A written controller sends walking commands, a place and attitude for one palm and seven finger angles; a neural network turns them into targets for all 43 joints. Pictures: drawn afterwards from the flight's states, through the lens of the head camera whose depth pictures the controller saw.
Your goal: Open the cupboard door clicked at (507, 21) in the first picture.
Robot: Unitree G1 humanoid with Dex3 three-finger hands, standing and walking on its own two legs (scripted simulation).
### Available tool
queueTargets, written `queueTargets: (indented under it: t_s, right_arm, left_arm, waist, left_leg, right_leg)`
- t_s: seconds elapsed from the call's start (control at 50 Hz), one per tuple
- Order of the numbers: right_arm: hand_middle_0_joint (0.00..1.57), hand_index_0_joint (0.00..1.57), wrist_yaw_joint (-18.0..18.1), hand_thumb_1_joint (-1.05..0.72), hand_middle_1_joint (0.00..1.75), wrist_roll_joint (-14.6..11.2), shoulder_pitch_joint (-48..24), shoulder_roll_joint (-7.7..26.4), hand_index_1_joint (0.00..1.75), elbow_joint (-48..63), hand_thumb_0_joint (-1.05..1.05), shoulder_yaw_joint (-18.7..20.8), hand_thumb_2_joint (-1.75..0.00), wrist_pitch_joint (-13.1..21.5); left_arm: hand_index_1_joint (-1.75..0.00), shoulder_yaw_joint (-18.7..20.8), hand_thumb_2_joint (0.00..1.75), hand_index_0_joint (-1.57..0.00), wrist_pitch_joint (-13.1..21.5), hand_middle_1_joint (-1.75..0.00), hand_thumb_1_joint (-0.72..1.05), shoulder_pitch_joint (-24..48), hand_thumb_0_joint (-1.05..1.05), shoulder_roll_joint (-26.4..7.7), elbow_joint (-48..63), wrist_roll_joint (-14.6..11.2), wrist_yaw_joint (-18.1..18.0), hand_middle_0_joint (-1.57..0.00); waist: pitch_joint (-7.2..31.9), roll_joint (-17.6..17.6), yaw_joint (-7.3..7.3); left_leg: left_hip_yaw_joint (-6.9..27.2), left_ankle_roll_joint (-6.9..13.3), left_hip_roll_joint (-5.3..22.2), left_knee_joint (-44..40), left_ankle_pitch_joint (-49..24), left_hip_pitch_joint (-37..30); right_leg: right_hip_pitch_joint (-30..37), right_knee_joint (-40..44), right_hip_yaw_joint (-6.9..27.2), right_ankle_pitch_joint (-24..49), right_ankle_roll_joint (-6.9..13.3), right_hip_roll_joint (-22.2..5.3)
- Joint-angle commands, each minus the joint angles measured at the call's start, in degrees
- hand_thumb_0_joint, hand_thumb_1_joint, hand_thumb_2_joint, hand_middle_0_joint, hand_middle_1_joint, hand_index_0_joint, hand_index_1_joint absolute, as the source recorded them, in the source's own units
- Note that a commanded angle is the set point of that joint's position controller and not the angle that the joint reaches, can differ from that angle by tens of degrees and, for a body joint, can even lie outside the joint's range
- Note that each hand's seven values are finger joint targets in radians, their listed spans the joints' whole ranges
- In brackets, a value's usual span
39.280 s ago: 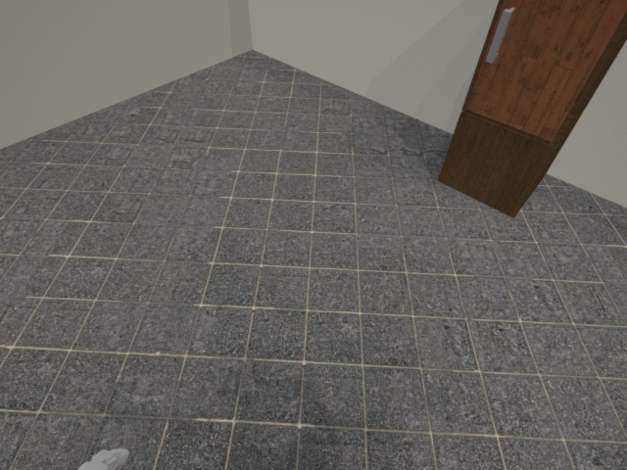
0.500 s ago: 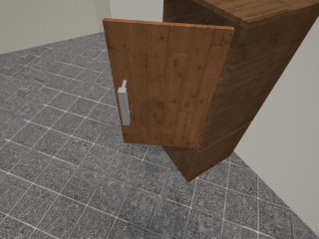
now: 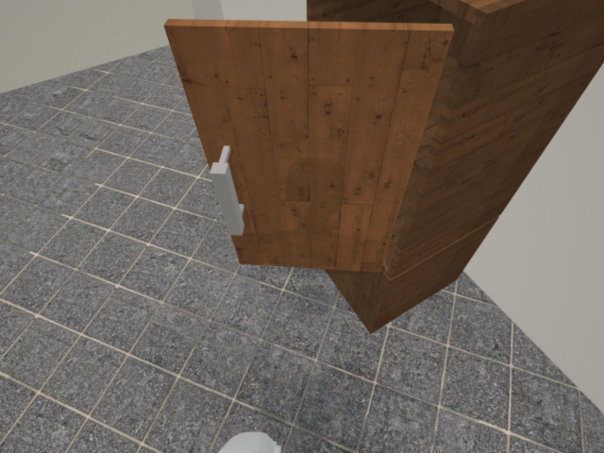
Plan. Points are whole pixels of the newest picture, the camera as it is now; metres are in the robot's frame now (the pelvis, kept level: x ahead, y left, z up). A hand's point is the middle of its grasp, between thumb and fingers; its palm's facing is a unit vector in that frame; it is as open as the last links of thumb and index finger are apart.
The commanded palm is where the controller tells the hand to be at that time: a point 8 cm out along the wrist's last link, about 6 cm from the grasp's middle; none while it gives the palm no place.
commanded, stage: come to a stop and stand still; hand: left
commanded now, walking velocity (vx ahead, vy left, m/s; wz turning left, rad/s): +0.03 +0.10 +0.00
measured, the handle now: (231, 192) +0.53 +0.17 -0.03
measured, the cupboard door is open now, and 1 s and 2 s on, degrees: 55 55 55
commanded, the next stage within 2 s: look again from close up in 0.96 s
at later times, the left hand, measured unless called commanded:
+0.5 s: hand out of the picture -0.03 +0.21 -0.17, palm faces +0.01 -0.98 -0.19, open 7.4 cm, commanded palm none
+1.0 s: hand out of the picture -0.10 +0.18 -0.17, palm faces +0.01 -0.99 -0.15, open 7.4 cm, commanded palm none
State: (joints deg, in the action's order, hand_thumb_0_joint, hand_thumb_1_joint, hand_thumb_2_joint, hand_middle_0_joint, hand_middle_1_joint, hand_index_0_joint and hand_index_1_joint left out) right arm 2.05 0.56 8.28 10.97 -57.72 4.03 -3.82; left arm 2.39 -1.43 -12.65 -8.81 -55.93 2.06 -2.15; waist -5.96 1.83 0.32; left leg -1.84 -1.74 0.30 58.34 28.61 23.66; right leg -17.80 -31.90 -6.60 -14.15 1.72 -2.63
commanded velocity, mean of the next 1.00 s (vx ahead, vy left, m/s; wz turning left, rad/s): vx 0.01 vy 0.00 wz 0.00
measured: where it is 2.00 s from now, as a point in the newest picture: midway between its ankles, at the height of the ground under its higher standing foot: outside the picture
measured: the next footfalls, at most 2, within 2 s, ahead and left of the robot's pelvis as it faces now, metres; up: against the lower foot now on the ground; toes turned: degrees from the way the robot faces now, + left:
left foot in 0.16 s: -0.01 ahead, +0.12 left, +0.00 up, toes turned +3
right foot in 0.38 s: -0.02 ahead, -0.10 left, +0.00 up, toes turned -3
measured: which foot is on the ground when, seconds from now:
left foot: up 0.00-0.14, down 0.16-1.00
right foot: down 0.00-0.18, up 0.20-0.36, down 0.38-1.00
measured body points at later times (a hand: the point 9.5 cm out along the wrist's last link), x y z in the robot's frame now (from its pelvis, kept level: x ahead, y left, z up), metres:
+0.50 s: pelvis -0.05 +0.04 +0.01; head -0.03 +0.04 +0.46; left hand -0.03 +0.26 -0.15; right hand -0.02 -0.19 -0.15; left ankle -0.05 +0.12 -0.73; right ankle -0.06 -0.10 -0.73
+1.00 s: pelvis -0.06 +0.03 +0.01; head -0.05 +0.03 +0.46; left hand -0.10 +0.23 -0.15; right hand -0.10 -0.18 -0.15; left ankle -0.05 +0.12 -0.73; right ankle -0.06 -0.10 -0.73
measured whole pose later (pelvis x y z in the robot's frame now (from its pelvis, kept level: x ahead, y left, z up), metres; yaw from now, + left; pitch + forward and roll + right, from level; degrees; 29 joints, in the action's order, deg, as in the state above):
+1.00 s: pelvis -0.06 +0.03 +0.01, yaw -1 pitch +0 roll +1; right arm 1.8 0.8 18.7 6.4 -65.2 0.5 -0.4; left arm 0.2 -0.4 -19.9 -5.7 -65.3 1.1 -2.1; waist -1.4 -0.3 -0.3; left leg -5.6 2.6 -1.3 22.5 10.9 11.6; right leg -11.9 -25.0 -1.7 -12.9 -0.6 -2.0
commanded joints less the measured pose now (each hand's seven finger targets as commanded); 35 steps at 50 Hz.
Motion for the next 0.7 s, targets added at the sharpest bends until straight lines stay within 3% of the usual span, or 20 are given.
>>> queueTargets:
  t_s: [0.0, 0.06, 0.1, 0.12, 0.14, 0.16, 0.18, 0.2, 0.24, 0.3, 0.34, 0.36, 0.38, 0.4, 0.42, 0.46, 0.56, 0.68]
  right_arm:
    - [0.20, 0.20, -1.01, -0.90, 0.30, 0.02, 3.32, 1.66, 0.30, 2.71, 0.00, 0.09, -0.90, 1.29]
    - [0.20, 0.20, -1.10, -0.90, 0.30, 0.00, 5.35, 1.31, 0.30, 2.77, 0.00, -0.29, -0.90, 2.04]
    - [0.20, 0.20, -1.10, -0.90, 0.30, -0.01, 10.05, 1.14, 0.30, 1.24, 0.00, -0.47, -0.90, 2.59]
    - [0.20, 0.20, -0.97, -0.90, 0.30, 0.19, 11.10, 3.24, 0.30, 1.08, 0.00, -0.30, -0.90, 3.09]
    - [0.20, 0.20, -0.77, -0.90, 0.30, 0.83, 9.25, 6.45, 0.30, 2.19, 0.00, 0.25, -0.90, 3.29]
    - [0.20, 0.20, -0.67, -0.90, 0.30, 1.10, 5.28, 7.87, 0.30, 3.58, 0.00, 0.03, -0.90, 2.90]
    - [0.20, 0.20, -0.63, -0.90, 0.30, 1.32, 1.87, 5.79, 0.30, 3.78, 0.00, -0.63, -0.90, 3.04]
    - [0.20, 0.20, -0.32, -0.90, 0.30, 1.23, 0.84, 4.81, 0.30, 3.69, 0.00, -1.04, -0.90, 3.41]
    - [0.20, 0.20, 0.01, -0.90, 0.30, 1.29, 1.75, 4.79, 0.30, 3.16, 0.00, -1.09, -0.90, 3.57]
    - [0.20, 0.20, 0.28, -0.90, 0.30, 0.93, 5.05, 4.92, 0.30, 1.36, 0.00, -1.12, -0.90, 4.09]
    - [0.20, 0.20, 0.35, -0.90, 0.30, 0.31, 7.31, 4.55, 0.30, 0.08, 0.00, -1.33, -0.90, 4.58]
    - [0.20, 0.20, 0.26, -0.90, 0.30, 0.01, 8.17, 3.40, 0.30, -0.20, 0.00, -1.48, -0.90, 4.72]
    - [0.20, 0.20, 0.13, -0.90, 0.30, -0.14, 8.63, 2.86, 0.30, -0.53, 0.00, -1.72, -0.90, 4.66]
    - [0.20, 0.20, -0.07, -0.90, 0.30, -0.07, 8.76, 2.53, 0.30, -0.82, 0.00, -1.86, -0.90, 4.61]
    - [0.20, 0.20, -0.12, -0.90, 0.30, 0.21, 8.80, 2.73, 0.30, -1.40, 0.00, -1.87, -0.90, 4.59]
    - [0.20, 0.20, -0.05, -0.90, 0.30, 0.16, 9.03, 3.62, 0.30, -2.20, 0.00, -1.96, -0.90, 4.52]
    - [0.20, 0.20, -0.28, -0.90, 0.30, 0.28, 9.34, 3.12, 0.30, -3.82, 0.00, -2.43, -0.90, 4.03]
    - [0.20, 0.20, -0.33, -0.90, 0.30, 0.37, 10.82, 2.70, 0.30, -4.83, 0.00, -2.31, -0.90, 3.97]
  left_arm:
    - [-0.30, 2.68, 0.90, -0.20, 1.11, -0.30, 0.90, -3.94, 0.00, -10.61, 2.85, 0.10, -0.70, -0.20]
    - [-0.30, 3.05, 0.90, -0.20, 0.90, -0.30, 0.90, -2.99, 0.00, -11.38, 2.91, -0.03, -0.42, -0.20]
    - [-0.30, 2.78, 0.90, -0.20, 0.68, -0.30, 0.90, -1.10, 0.00, -10.79, 2.88, -0.69, -0.19, -0.20]
    - [-0.30, 2.37, 0.90, -0.20, 0.37, -0.30, 0.90, -1.20, 0.00, -8.47, 3.34, -1.20, -0.02, -0.20]
    - [-0.30, 1.71, 0.90, -0.20, 0.00, -0.30, 0.90, -1.21, 0.00, -5.65, 4.04, -1.54, 0.34, -0.20]
    - [-0.30, 1.33, 0.90, -0.20, -0.22, -0.30, 0.90, 0.48, 0.00, -4.50, 3.98, -1.32, 0.33, -0.20]
    - [-0.30, 1.26, 0.90, -0.20, -0.67, -0.30, 0.90, 1.11, 0.00, -4.91, 2.97, -0.75, 0.28, -0.20]
    - [-0.30, 1.23, 0.90, -0.20, -0.94, -0.30, 0.90, 0.05, 0.00, -4.82, 2.17, -0.41, 0.40, -0.20]
    - [-0.30, 0.83, 0.90, -0.20, -0.80, -0.30, 0.90, -1.80, 0.00, -3.74, 0.54, -0.39, 0.78, -0.20]
    - [-0.30, 0.17, 0.90, -0.20, 0.39, -0.30, 0.90, -2.91, 0.00, -3.19, -0.72, -0.75, 0.88, -0.20]
    - [-0.30, -0.05, 0.90, -0.20, 1.32, -0.30, 0.90, -5.18, 0.00, -3.92, -2.41, -1.09, 0.51, -0.20]
    - [-0.30, -0.04, 0.90, -0.20, 1.69, -0.30, 0.90, -5.52, 0.00, -5.06, -3.00, -1.17, 0.19, -0.20]
    - [-0.30, -0.24, 0.90, -0.20, 1.78, -0.30, 0.90, -5.15, 0.00, -5.80, -3.33, -1.30, 0.08, -0.20]
    - [-0.30, -0.38, 0.90, -0.20, 1.61, -0.30, 0.90, -4.70, 0.00, -5.82, -3.38, -1.31, 0.02, -0.20]
    - [-0.30, -0.47, 0.90, -0.20, 1.68, -0.30, 0.90, -5.13, 0.00, -5.36, -3.96, -1.12, -0.01, -0.20]
    - [-0.30, -0.88, 0.90, -0.20, 1.75, -0.30, 0.90, -5.18, 0.00, -4.76, -4.53, -1.38, -0.02, -0.20]
    - [-0.30, -1.19, 0.90, -0.20, 1.16, -0.30, 0.90, -5.61, 0.00, -4.11, -5.83, -1.20, 0.11, -0.20]
    - [-0.30, -1.16, 0.90, -0.20, 1.21, -0.30, 0.90, -8.58, 0.00, -3.19, -6.96, -1.01, 0.09, -0.20]
  waist:
    - [9.34, -10.35, 1.56]
    - [10.37, -10.94, 1.12]
    - [11.43, -9.69, -0.91]
    - [10.96, -2.63, -1.14]
    - [7.73, 8.82, -0.38]
    - [4.28, 12.59, 0.21]
    - [1.58, 9.97, 0.55]
    - [-0.07, 10.04, 1.65]
    - [0.50, 6.03, 1.57]
    - [4.31, 2.26, 1.11]
    - [8.13, 0.47, 1.06]
    - [8.72, -1.78, 0.11]
    - [8.33, -2.55, -0.40]
    - [6.47, -0.99, -0.51]
    - [8.31, -2.86, -0.59]
    - [8.39, -5.71, -0.72]
    - [-0.54, -2.43, -0.50]
    - [-0.52, -0.64, 0.06]
  left_leg:
    - [0.76, -0.75, 0.87, -7.31, 0.05, -0.09]
    - [-0.64, -0.30, 0.47, -20.86, -3.37, -5.16]
    - [-1.74, 0.19, -0.07, -34.25, -14.06, -15.17]
    - [2.77, 1.73, 4.00, -38.13, -16.07, -18.76]
    - [13.65, 5.58, 12.92, -42.65, -17.11, -14.90]
    - [16.25, 9.36, 17.24, -46.20, -14.78, -5.26]
    - [15.50, 10.47, 16.01, -48.73, -10.27, 0.59]
    - [13.62, 10.30, 14.27, -48.95, -11.72, 1.80]
    - [11.12, 10.08, 12.61, -46.32, -17.06, -2.42]
    - [7.54, 9.30, 10.85, -39.94, -34.31, -14.28]
    - [5.95, 6.51, 8.43, -35.63, -37.61, -16.37]
    - [4.74, 4.77, 6.80, -35.01, -34.07, -14.39]
    - [4.06, 3.77, 5.91, -36.11, -29.46, -13.81]
    - [4.42, 3.52, 5.66, -37.79, -27.44, -13.16]
    - [3.95, 3.50, 5.75, -36.98, -31.94, -14.92]
    - [3.68, 3.53, 6.13, -37.58, -28.82, -16.45]
    - [5.39, 3.52, 6.00, -43.61, -11.51, -10.47]
    - [6.54, 3.71, 6.14, -45.92, -5.05, -7.80]
  right_leg:
    - [11.19, 9.84, 13.89, 31.40, 10.36, -15.47]
    - [10.58, 9.32, 15.34, 23.80, 9.00, -15.03]
    - [6.12, 6.43, 12.38, 15.19, 4.81, -11.63]
    - [0.92, 3.48, 9.55, 5.31, 1.86, -7.91]
    - [-4.01, -0.74, 4.87, -4.74, -1.76, -2.22]
    - [-0.96, -5.04, 3.07, -9.77, -2.96, -0.99]
    - [2.17, -9.80, 4.67, -10.36, -2.83, -1.26]
    - [2.27, -12.33, 5.66, -9.96, -2.42, -1.31]
    - [0.75, -12.79, 5.82, -8.39, -2.30, -0.57]
    - [1.12, -0.16, 4.17, -4.21, -2.92, -0.44]
    - [7.60, 9.97, 6.22, 7.43, -2.58, -1.62]
    - [10.42, 10.06, 9.56, 14.03, -1.35, -4.04]
    - [10.40, 9.79, 10.40, 15.87, -0.44, -6.05]
    - [9.45, 9.52, 9.70, 14.65, -0.21, -6.44]
    - [9.93, 8.40, 9.12, 16.54, -0.44, -5.08]
    - [8.70, 9.58, 8.73, 12.03, -0.92, -4.62]
    - [4.47, 12.32, 8.88, -0.21, -1.27, -3.35]
    - [5.20, 11.61, 8.22, -1.17, -1.32, -2.90]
